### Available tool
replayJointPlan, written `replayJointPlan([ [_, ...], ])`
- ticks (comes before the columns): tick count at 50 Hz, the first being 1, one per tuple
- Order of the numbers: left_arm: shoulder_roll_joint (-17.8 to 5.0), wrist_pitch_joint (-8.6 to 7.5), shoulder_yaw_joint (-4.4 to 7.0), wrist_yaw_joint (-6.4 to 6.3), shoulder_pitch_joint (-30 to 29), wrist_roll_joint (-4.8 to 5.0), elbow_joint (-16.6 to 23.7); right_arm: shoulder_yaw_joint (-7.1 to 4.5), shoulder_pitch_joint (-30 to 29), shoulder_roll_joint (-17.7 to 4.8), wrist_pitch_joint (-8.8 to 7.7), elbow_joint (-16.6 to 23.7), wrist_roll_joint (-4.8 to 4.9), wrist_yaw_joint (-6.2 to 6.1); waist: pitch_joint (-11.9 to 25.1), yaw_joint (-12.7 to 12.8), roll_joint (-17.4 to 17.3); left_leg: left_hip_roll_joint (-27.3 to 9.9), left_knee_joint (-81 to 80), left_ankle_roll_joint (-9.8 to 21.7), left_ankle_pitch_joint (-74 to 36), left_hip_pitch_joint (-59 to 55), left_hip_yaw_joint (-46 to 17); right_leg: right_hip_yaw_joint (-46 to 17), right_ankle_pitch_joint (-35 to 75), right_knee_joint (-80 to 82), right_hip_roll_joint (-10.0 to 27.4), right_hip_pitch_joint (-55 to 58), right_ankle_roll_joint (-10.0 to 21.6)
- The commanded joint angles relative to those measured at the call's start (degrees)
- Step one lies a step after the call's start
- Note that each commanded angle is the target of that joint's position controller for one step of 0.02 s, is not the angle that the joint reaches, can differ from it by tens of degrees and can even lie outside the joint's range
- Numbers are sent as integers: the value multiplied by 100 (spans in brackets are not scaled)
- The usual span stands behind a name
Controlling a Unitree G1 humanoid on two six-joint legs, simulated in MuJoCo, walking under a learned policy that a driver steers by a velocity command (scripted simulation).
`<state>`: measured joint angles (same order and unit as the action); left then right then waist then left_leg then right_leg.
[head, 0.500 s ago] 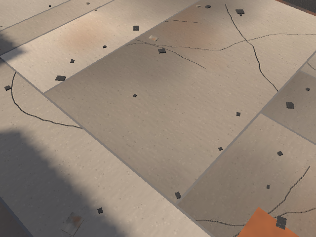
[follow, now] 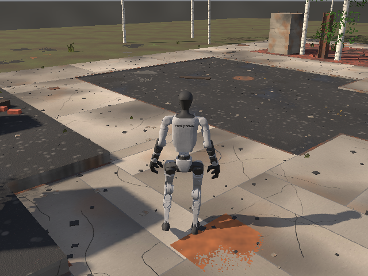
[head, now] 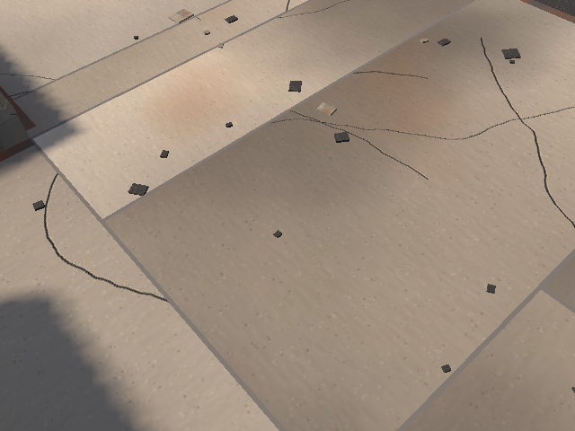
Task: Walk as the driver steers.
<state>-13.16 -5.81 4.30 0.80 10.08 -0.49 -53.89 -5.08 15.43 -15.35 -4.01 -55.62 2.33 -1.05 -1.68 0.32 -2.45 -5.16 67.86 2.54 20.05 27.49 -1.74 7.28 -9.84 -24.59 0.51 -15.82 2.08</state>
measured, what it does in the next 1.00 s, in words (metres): walks ahead, turning left: left foot, then right foot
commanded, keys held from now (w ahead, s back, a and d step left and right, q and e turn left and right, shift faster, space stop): w+q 1.00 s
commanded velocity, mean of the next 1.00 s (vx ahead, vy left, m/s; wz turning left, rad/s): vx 0.50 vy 0.00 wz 0.56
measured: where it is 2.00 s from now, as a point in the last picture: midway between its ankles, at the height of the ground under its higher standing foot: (169, 314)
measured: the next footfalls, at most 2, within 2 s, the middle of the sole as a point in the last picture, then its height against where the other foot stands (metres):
left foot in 0.38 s outside the picture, level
right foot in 0.88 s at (267, 345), level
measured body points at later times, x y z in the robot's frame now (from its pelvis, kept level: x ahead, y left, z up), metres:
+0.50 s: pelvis +0.26 +0.09 -0.01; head +0.30 +0.11 +0.44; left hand +0.28 +0.39 -0.14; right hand +0.45 -0.14 -0.12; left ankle +0.30 +0.17 -0.74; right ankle +0.21 -0.10 -0.64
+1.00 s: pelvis +0.55 +0.15 -0.01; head +0.57 +0.16 +0.44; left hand +0.54 +0.46 -0.10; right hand +0.76 -0.05 -0.13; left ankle +0.39 +0.19 -0.65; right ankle +0.66 +0.09 -0.74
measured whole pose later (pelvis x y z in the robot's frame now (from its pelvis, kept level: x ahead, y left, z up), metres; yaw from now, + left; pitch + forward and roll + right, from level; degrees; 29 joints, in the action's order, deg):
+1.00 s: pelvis +0.55 +0.15 -0.01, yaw +35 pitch +2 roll -2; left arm -14.6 -6.6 3.8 0.8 6.1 -0.3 -45.2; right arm -4.3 18.9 -16.4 -2.1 -44.8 1.6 -1.0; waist -1.0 -1.2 -2.2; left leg 1.5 68.4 1.7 24.1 22.8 -5.7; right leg 2.4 -9.3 -27.7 -1.7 -20.3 1.3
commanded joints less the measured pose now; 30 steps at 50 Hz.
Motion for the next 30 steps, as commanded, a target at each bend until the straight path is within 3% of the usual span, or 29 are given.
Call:
replayJointPlan([
  [1,-526,-112,115,-65,45,-25,115,-70,176,-67,123,354,6,1,170,-99,740,-497,-87,47,-488,842,-359,-1233,525,1632,1615,697,806],
  [4,-726,-108,177,-170,163,-56,54,-80,-248,-104,198,578,-65,38,-60,-89,564,-491,-729,-55,-1169,1285,-416,-703,829,1797,1612,752,820],
  [7,-857,-75,209,-227,251,-47,50,-32,-714,-65,175,752,-97,151,-176,9,521,-404,-1697,-92,-1922,1257,-192,-146,1002,1843,1495,874,721],
  [13,-1082,87,288,-255,769,103,-29,66,-1756,-66,186,1246,-100,380,-469,329,456,-190,-2830,102,-1732,1339,403,432,1415,1508,1715,1804,587],
  [14,-1138,126,308,-251,768,133,-22,52,-1783,-117,193,1314,-95,414,-440,281,511,-101,-2922,181,-1486,1229,510,508,1860,1312,1759,1962,539],
  [16,-1321,199,355,-259,630,185,52,-51,-1475,-333,213,1359,-87,444,-107,-7,716,282,-2953,393,-918,508,848,668,3798,524,1773,2126,420],
  [17,-1393,249,368,-258,529,213,90,-160,-917,-526,220,1264,-65,440,213,-348,753,556,-3050,538,-763,-218,1009,763,4608,-320,1698,2074,337],
  [18,-1376,280,344,-252,430,236,135,-350,9,-843,221,1025,-47,391,696,-847,628,860,-3453,750,-1120,-1568,1044,895,4565,-1573,1470,1624,140],
  [19,-1149,245,258,-261,493,88,265,-571,816,-1436,269,836,-51,257,1167,-1078,-134,136,-3676,1090,-1035,-3208,-322,915,2532,-3457,1197,129,-183],
  [20,-244,54,0,-187,916,-55,603,-588,558,-1935,190,910,-59,262,1650,-268,-1384,-1147,-4516,2142,47,-4729,-3713,7,-2376,-5255,-60,-2268,-483],
  [21,-739,-194,68,-121,179,216,736,-425,791,-1433,105,1024,-139,308,1971,-689,-584,-1391,-5295,2090,394,-4870,-4511,-1127,-2402,-5709,-60,-2892,-331],
  [22,-892,-307,113,-91,-235,390,858,-329,600,-1110,20,987,-182,321,1236,-672,-367,-1285,-5315,1823,-179,-4445,-3708,-1114,-1833,-5572,176,-3369,-151],
  [23,-854,-355,103,-130,-200,289,773,-264,215,-896,-26,1074,-150,309,901,-420,56,-1035,-5229,1624,-785,-3644,-2967,-1162,-1319,-5112,448,-3092,-61],
  [24,-915,-330,160,-171,-111,132,674,-201,-223,-686,-35,1183,-154,293,665,-168,155,-794,-5242,1476,-1357,-2828,-2353,-1187,-1014,-4608,635,-2603,-84],
  [25,-971,-243,203,-169,17,99,647,-150,-431,-564,-48,1285,-207,261,631,15,66,-651,-5347,1415,-1726,-2332,-2052,-1244,-823,-4325,761,-2163,-114],
  [27,-860,-91,209,-171,-17,42,706,-156,-373,-657,-74,1298,-186,193,536,110,107,-525,-5505,1426,-2184,-1888,-1779,-1160,-639,-3801,734,-1911,-270],
  [30,-694,-8,153,-197,-637,-33,941,-209,-27,-893,-89,1236,-145,68,278,-38,103,-342,-5600,1357,-2463,-1651,-1437,-1054,213,-2676,551,-2122,-494],
])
